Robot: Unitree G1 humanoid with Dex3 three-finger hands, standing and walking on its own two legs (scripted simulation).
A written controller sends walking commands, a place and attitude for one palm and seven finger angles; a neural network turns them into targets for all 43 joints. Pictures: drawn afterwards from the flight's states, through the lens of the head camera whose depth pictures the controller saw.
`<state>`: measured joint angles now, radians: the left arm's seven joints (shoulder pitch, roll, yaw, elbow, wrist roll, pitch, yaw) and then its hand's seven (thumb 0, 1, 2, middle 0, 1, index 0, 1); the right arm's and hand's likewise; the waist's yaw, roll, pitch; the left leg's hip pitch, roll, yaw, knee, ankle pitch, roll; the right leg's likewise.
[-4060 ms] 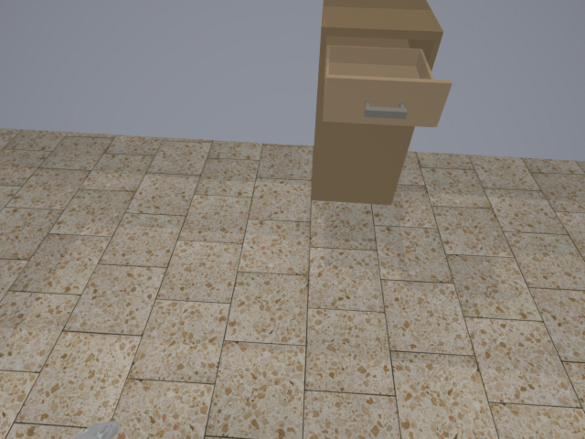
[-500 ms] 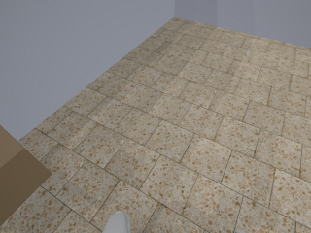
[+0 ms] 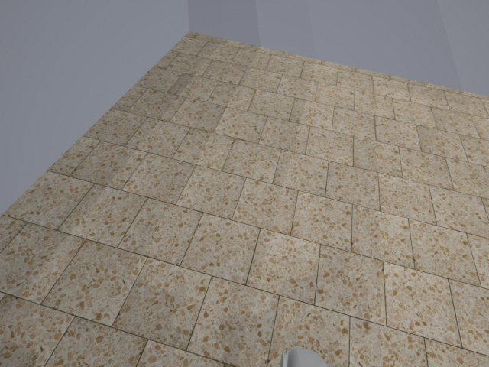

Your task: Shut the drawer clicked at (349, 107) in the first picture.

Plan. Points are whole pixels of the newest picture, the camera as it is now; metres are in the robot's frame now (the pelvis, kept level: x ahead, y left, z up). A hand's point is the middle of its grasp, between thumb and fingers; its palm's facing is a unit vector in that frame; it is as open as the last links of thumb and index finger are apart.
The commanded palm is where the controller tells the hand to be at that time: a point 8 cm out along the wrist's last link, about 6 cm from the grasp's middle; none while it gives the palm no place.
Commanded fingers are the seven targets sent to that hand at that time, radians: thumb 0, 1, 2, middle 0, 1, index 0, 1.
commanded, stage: turn to face it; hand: left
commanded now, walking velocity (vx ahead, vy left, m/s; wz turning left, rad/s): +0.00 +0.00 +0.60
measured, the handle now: out of the picture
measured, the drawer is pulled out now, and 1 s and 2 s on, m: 0.29 0.29 0.29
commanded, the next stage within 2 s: none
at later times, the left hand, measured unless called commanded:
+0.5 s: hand out of the picture +0.06 +0.21 -0.18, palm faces +0.30 -0.93 -0.21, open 7.3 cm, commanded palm none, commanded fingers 0.00 0.90 0.90 -0.20 -0.30 -0.20 -0.30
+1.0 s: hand out of the picture -0.03 +0.23 -0.16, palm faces +0.54 -0.79 -0.27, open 7.4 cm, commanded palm none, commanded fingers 0.00 0.90 0.90 -0.20 -0.30 -0.20 -0.30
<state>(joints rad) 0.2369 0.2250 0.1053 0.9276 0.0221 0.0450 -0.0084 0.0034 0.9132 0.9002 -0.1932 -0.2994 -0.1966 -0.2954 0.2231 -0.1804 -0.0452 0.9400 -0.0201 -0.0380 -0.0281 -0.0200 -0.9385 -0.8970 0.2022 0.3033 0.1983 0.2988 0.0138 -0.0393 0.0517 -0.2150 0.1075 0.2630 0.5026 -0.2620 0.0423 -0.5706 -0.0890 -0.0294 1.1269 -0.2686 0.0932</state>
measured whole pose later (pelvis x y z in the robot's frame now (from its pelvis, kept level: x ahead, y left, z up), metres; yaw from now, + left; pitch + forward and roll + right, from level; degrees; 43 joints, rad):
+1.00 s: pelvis -0.01 -0.01 +0.00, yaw +31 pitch +1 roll -1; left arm 0.18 0.22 0.08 0.91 0.00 0.05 0.02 0.01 0.91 0.90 -0.20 -0.30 -0.20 -0.30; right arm 0.23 -0.22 -0.07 0.92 -0.03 0.04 0.01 0.01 -0.90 -0.90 0.20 0.30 0.20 0.30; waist -0.03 0.03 0.04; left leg -0.34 -0.07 -0.10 0.49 -0.15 0.03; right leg -0.37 -0.02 0.02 0.78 -0.41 0.11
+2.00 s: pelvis -0.05 -0.02 +0.00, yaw +66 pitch -1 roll -1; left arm 0.12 0.23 0.06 0.87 0.01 0.05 0.02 0.00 0.91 0.90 -0.20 -0.30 -0.20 -0.30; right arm 0.26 -0.21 -0.05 0.93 -0.03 0.04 0.01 0.01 -0.90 -0.90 0.20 0.30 0.20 0.30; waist -0.04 0.02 0.05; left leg -0.25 -0.08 -0.11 0.48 -0.21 0.06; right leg -0.41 -0.04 0.01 0.86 -0.41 0.12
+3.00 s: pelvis -0.04 +0.08 -0.01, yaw +77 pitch -1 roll +0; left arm 0.17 0.19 0.05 1.05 0.02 0.02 -0.03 0.01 0.91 0.90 -0.19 -0.30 -0.20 -0.30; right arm 0.52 -0.10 0.00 1.14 -0.03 -0.07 -0.04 0.00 -0.91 -0.90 0.20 0.30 0.20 0.30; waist -0.05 -0.03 0.06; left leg 0.12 0.00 0.09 0.28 -0.39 0.01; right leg -0.63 -0.07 -0.08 0.92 -0.17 0.01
